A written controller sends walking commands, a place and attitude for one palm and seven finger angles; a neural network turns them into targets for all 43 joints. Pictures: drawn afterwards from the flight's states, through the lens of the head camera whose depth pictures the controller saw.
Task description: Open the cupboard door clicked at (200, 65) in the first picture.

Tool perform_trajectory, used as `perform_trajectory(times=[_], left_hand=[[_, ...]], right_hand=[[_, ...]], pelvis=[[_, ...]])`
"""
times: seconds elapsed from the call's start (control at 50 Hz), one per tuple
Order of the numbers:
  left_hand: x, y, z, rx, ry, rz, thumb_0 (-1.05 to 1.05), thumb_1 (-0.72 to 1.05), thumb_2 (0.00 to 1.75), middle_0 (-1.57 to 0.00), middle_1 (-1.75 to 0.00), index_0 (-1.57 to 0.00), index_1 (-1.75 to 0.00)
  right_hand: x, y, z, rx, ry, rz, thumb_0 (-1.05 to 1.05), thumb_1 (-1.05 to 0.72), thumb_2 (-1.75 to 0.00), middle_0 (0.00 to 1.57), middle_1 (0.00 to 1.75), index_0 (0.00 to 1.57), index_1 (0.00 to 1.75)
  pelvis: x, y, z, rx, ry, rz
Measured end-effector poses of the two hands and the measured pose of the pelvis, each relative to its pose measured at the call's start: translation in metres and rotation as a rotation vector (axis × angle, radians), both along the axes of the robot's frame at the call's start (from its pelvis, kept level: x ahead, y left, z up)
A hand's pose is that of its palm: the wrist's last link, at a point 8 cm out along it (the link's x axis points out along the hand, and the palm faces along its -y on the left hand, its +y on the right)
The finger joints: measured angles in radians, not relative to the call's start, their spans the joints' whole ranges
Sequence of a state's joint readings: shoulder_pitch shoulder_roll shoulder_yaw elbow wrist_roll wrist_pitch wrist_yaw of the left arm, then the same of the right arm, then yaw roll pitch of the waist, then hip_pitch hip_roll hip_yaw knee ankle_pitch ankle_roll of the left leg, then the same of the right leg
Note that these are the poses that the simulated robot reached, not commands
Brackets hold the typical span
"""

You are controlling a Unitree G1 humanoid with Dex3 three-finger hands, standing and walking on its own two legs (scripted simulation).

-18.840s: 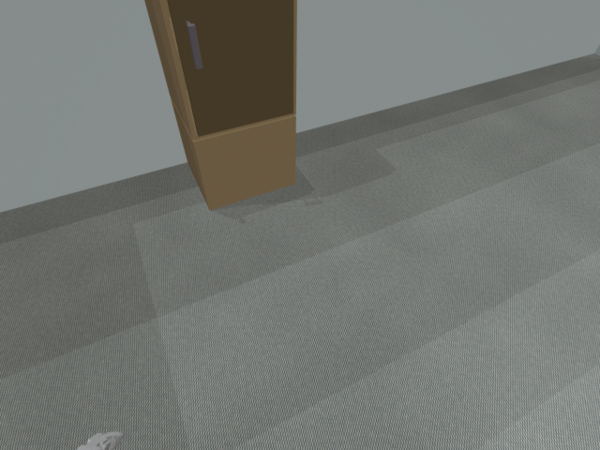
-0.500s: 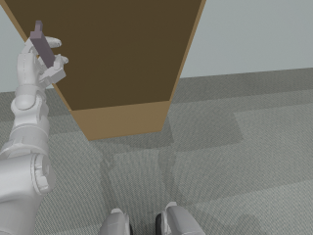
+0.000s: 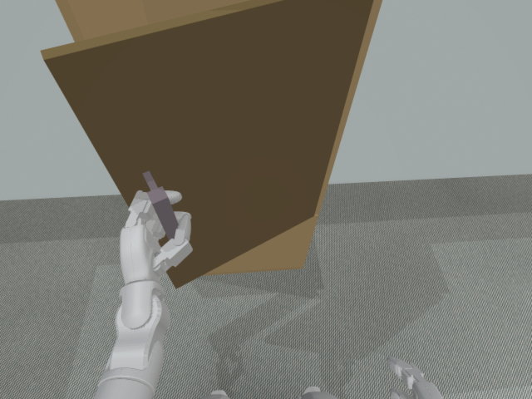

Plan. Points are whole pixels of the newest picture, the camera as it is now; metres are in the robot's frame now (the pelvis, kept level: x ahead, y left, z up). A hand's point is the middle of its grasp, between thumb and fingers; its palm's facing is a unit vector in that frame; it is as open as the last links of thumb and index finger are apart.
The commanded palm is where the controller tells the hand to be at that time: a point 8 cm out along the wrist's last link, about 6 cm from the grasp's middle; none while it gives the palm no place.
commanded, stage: pull the door open along its arc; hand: left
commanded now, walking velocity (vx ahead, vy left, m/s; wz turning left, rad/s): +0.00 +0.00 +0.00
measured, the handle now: (163, 210) +0.38 +0.17 +0.05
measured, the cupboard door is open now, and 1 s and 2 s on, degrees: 26 38 40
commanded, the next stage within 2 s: open thumb and fingers to let go in 0.30 s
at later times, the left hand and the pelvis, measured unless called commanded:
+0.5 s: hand (225, 269) +0.29 +0.07 +0.05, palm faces +0.53 -0.85 -0.03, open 6.2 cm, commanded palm +0.24 +0.11 +0.05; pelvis -0.01 -0.06 +0.00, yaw +5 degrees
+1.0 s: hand (215, 272) +0.29 +0.08 +0.05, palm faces +0.49 -0.87 +0.00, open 13.6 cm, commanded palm +0.24 +0.12 +0.05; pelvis -0.02 -0.05 +0.00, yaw +5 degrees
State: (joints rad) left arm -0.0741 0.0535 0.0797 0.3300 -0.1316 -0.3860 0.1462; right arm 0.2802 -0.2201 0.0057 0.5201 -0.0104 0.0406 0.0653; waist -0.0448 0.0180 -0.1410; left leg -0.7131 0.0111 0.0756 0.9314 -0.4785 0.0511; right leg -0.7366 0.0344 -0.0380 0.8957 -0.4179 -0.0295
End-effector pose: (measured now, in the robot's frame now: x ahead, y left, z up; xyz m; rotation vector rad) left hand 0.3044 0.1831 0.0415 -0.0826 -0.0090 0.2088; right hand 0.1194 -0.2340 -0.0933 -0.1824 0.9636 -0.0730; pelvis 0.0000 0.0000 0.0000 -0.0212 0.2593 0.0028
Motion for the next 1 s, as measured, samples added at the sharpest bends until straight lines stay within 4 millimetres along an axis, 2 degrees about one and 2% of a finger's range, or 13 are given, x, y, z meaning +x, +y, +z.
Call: perform_trajectory(times=[0.12, 0.22, 0.32, 0.44, 0.56, 0.66, 0.76, 0.9, 1.0], left_hand=[[-0.035, -0.034, 0.002, 0.019, 0.016, 0.103, 0.04, 0.65, 0.69, -0.37, -1.31, -0.37, -1.32], [-0.05, -0.055, 0.005, 0.032, 0.045, 0.2, 0.04, 0.64, 0.71, -0.37, -1.27, -0.37, -1.32], [-0.057, -0.068, 0.007, 0.066, 0.067, 0.278, 0.04, 0.65, 0.74, -0.36, -1.26, -0.36, -1.32], [-0.06, -0.08, 0.008, 0.087, 0.07, 0.328, 0.04, 0.68, 0.78, -0.33, -1.28, -0.34, -1.33], [-0.059, -0.08, 0.007, 0.116, 0.057, 0.339, 0.03, 0.64, 0.78, -0.35, -1.3, -0.33, -1.33], [-0.059, -0.077, 0.007, 0.113, 0.061, 0.31, 0.02, 0.47, 0.71, -0.36, -1.29, -0.34, -1.31], [-0.058, -0.075, 0.008, 0.085, 0.056, 0.305, 0.02, 0.19, 0.6, -0.35, -1.27, -0.34, -1.28], [-0.062, -0.071, 0.007, 0.081, 0.042, 0.306, 0.01, -0.23, 0.42, -0.32, -1.22, -0.32, -1.23], [-0.062, -0.065, 0.005, 0.077, 0.041, 0.297, 0.0, -0.39, 0.35, -0.29, -1.11, -0.29, -1.12]], right_hand=[[0.045, 0.012, 0.009, 0.029, -0.127, 0.088, 0.01, -0.91, -0.9, 0.2, 0.3, 0.2, 0.29], [0.062, 0.015, 0.012, 0.047, -0.167, 0.126, 0.01, -0.91, -0.9, 0.2, 0.3, 0.2, 0.29], [0.062, 0.006, 0.007, 0.049, -0.158, 0.142, 0.01, -0.91, -0.9, 0.2, 0.3, 0.2, 0.29], [0.049, -0.016, -0.007, 0.026, -0.111, 0.146, 0.01, -0.9, -0.9, 0.2, 0.3, 0.2, 0.29], [0.035, -0.041, -0.019, -0.008, -0.053, 0.129, 0.01, -0.91, -0.9, 0.2, 0.3, 0.2, 0.29], [0.027, -0.052, -0.02, -0.018, -0.042, 0.104, 0.01, -0.91, -0.9, 0.2, 0.3, 0.2, 0.29], [0.026, -0.054, -0.016, -0.021, -0.059, 0.094, 0.01, -0.91, -0.9, 0.2, 0.3, 0.2, 0.29], [0.03, -0.042, -0.011, -0.012, -0.093, 0.108, 0.01, -0.91, -0.9, 0.2, 0.3, 0.2, 0.29], [0.033, -0.028, -0.008, -0.009, -0.11, 0.118, 0.01, -0.91, -0.9, 0.2, 0.3, 0.2, 0.29]], pelvis=[[-0.006, -0.013, -0.003, 0.018, -0.038, 0.013], [-0.007, -0.028, -0.003, 0.027, -0.061, 0.03], [-0.005, -0.042, -0.002, 0.035, -0.068, 0.051], [-0.005, -0.055, -0.004, 0.043, -0.063, 0.078], [-0.009, -0.065, -0.005, 0.055, -0.053, 0.087], [-0.012, -0.068, -0.004, 0.06, -0.056, 0.087], [-0.014, -0.068, -0.002, 0.059, -0.062, 0.085], [-0.018, -0.06, -0.003, 0.054, -0.065, 0.082], [-0.021, -0.052, -0.004, 0.044, -0.066, 0.081]])
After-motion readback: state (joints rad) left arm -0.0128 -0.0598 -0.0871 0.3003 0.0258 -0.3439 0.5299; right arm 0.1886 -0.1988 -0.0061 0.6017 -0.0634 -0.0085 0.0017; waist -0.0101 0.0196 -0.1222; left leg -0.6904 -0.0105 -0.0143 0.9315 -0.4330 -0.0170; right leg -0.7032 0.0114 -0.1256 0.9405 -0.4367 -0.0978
